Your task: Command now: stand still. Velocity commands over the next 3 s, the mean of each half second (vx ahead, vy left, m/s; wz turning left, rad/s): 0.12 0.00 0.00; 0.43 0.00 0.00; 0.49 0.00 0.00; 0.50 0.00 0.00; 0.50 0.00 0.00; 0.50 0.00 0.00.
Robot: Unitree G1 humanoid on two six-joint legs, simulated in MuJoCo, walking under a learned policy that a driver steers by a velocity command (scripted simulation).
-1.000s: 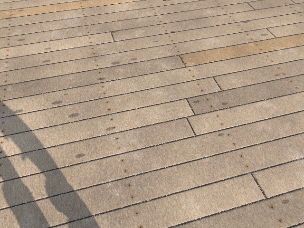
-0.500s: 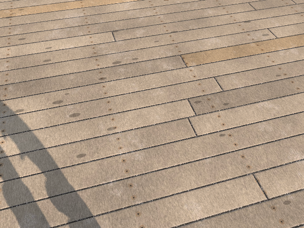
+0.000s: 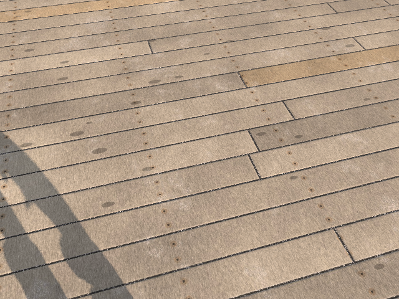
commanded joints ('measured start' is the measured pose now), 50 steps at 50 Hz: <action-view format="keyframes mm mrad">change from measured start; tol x16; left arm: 1 97 51 6 6 0 -1 2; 29 -175 94 66 -231 15 -41 -72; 31 -169 100 72 -234 14 -49 -73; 35 340 318 148 -111 28 -71 -47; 39 50 164 98 -175 15 -72 -57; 50 228 128 58 -114 12 -105 -38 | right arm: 1 103 -65 -9 1 0 -2 -2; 31 193 -172 -62 -21 -11 -47 27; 50 -344 -95 -56 -246 -16 -15 83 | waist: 1 0 15 78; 32 34 127 128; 35 154 -331 -73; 38 28 -16 81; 50 28 -59 115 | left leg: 1 -30 168 -150 -78 209 -18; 11 -25 168 -152 -80 222 -19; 17 -26 333 -427 -261 -595 149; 31 -59 281 -193 -162 -78 127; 34 -293 151 -36 354 105 44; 35 -553 7 46 723 -246 0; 36 -610 73 -85 874 -233 27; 50 -584 122 14 420 193 -38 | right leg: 1 -47 -80 70 -44 127 -31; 13 -65 -54 43 -18 22 -30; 16 -285 24 -74 207 -234 -50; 21 -513 -56 10 508 -199 -80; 31 -269 23 -111 202 -15 -79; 33 51 51 -98 106 -10 -95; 35 365 -365 597 -223 -432 -235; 36 247 -366 659 -258 -523 -239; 42 51 -185 186 -259 172 -164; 50 108 -151 52 -252 519 -178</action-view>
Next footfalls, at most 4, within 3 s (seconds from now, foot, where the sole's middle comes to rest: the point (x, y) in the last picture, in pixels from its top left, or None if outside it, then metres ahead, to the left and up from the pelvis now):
0.66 right None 0.21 -0.16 -0.78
1.20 left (208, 289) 0.55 -0.01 -0.78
1.76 right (251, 210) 0.87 -0.19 -0.78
2.32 left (206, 151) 1.18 -0.01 -0.78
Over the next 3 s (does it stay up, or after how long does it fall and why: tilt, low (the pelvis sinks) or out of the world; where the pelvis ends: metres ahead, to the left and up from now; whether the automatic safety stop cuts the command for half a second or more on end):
stays up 1.37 -0.12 -0.02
